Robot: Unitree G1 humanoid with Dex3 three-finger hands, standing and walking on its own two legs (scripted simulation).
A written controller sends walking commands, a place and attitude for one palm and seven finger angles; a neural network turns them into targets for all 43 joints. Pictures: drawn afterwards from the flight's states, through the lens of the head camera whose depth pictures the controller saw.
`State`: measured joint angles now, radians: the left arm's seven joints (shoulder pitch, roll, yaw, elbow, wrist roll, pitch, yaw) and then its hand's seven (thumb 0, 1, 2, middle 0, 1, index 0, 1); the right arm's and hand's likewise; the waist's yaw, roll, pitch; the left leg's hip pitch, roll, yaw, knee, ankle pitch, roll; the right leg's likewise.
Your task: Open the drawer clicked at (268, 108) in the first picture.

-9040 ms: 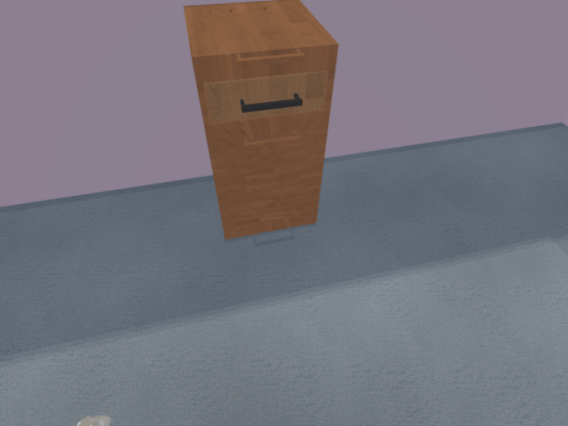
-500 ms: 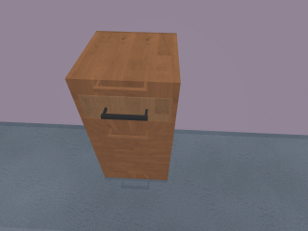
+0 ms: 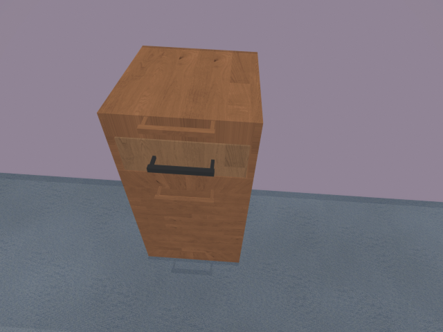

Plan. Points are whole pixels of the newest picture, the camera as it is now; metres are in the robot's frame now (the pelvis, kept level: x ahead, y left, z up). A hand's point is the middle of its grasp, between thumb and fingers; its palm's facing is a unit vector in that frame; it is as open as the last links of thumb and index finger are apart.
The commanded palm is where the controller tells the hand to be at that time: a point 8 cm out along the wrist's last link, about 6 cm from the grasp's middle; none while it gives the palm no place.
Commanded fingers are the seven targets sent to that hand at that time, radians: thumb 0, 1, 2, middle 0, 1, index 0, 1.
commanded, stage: shuffle to correct the standing spot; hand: left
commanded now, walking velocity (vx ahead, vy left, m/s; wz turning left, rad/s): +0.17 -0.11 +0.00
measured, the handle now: (182, 165) +0.58 +0.15 -0.09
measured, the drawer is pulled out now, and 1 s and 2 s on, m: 0.00 0.00 0.00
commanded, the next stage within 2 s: come to a stop and stand still in 0.10 s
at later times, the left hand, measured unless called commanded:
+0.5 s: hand out of the picture +0.04 +0.13 -0.18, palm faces +0.05 -0.99 -0.17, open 7.3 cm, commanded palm none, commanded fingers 0.00 0.90 0.90 -0.20 -0.30 -0.20 -0.30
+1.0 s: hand out of the picture +0.04 +0.20 -0.16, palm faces -0.02 -0.97 -0.25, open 7.4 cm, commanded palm none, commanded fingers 0.00 0.90 0.90 -0.20 -0.30 -0.20 -0.30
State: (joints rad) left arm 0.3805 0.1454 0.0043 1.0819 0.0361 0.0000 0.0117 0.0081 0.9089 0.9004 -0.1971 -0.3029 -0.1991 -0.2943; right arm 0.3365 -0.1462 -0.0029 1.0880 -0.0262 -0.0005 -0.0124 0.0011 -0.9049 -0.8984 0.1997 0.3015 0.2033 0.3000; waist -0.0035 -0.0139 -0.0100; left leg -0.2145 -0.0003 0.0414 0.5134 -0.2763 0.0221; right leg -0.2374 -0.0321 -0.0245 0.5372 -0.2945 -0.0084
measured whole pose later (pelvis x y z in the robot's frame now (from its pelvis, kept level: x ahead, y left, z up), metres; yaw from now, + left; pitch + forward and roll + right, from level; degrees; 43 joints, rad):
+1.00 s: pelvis +0.00 +0.01 +0.00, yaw -1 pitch -1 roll +0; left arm 0.28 0.19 -0.01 0.99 0.02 0.00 0.02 0.01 0.91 0.90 -0.20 -0.30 -0.20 -0.29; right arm 0.30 -0.19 0.01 1.00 -0.02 0.01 0.00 0.00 -0.92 -0.90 0.20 0.30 0.20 0.30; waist -0.01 0.03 0.01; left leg -0.24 -0.01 0.09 0.50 -0.25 0.04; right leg -0.25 -0.05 -0.02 0.53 -0.26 0.01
